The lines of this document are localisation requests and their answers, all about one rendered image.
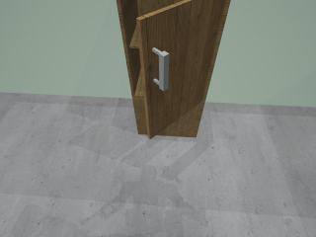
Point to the cupboard door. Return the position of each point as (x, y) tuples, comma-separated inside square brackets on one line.
[(188, 31)]

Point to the handle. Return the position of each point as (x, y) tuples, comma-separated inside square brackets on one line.
[(164, 58)]

